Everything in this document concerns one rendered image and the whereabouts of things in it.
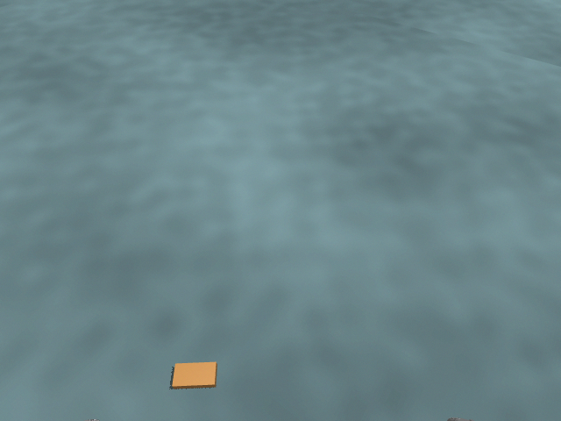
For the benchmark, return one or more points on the small box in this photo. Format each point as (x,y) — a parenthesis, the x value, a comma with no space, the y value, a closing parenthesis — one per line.
(195,375)

